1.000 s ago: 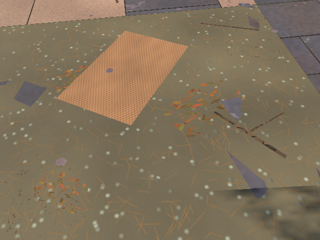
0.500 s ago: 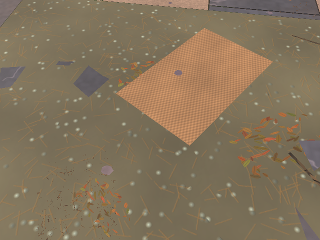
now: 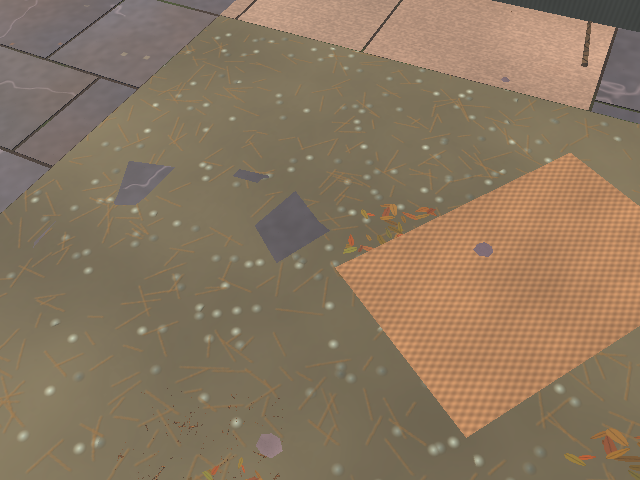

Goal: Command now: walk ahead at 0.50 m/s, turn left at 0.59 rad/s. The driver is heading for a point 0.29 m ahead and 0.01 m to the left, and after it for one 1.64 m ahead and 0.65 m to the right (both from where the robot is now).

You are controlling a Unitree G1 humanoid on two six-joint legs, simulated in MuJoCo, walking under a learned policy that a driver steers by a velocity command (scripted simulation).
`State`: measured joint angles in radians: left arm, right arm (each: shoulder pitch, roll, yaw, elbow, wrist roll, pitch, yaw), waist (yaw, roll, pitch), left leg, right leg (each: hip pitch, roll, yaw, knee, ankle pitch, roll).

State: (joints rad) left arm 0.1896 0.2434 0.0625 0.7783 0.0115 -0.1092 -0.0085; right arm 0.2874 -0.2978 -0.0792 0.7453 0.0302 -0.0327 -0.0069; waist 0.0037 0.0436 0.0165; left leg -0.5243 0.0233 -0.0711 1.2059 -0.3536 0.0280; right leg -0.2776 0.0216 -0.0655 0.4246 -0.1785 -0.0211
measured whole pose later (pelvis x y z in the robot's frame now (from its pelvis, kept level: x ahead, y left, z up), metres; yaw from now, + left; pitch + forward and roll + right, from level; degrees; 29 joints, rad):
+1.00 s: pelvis +0.52 -0.03 -0.01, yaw -20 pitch +2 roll +0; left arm 0.24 0.29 0.08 0.72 -0.01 -0.04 -0.04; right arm 0.18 -0.29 -0.07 0.75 0.01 -0.11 -0.01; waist 0.01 0.01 0.06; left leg -0.48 0.08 -0.04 1.20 -0.37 -0.01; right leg -0.35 0.09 0.00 0.50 -0.18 -0.10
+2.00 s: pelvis +0.96 -0.31 +0.00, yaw -48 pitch +2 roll +0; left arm 0.21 0.27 0.05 0.67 0.00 -0.05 -0.03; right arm 0.26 -0.31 -0.05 0.84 0.03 -0.09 0.01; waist -0.02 0.02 0.04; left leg -0.44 0.09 -0.01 1.18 -0.37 0.01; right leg -0.33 0.05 -0.04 0.47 -0.18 -0.07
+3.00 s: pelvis +1.43 -0.65 +0.00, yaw -15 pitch +1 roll -1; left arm 0.17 0.26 0.05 0.70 0.01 -0.10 -0.01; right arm 0.31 -0.31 -0.07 0.69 0.02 -0.01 -0.01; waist -0.01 0.05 0.02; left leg -0.45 -0.03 -0.09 1.19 -0.42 0.00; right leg -0.33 0.02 -0.03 0.49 -0.19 -0.02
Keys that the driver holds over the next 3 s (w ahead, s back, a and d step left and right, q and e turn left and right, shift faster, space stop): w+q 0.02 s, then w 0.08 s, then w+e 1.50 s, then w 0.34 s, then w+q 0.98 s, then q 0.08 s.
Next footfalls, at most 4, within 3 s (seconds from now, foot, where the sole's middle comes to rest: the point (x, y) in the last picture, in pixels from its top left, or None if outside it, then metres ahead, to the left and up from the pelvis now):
0.32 left None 0.32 0.17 -0.78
0.84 right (398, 432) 0.58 -0.12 -0.78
1.32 left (355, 300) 0.92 -0.04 -0.78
1.84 right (511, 286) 0.96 -0.43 -0.78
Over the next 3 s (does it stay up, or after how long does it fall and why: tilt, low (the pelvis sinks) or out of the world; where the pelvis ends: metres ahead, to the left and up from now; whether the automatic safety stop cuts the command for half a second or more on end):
stays up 1.43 -0.65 0.00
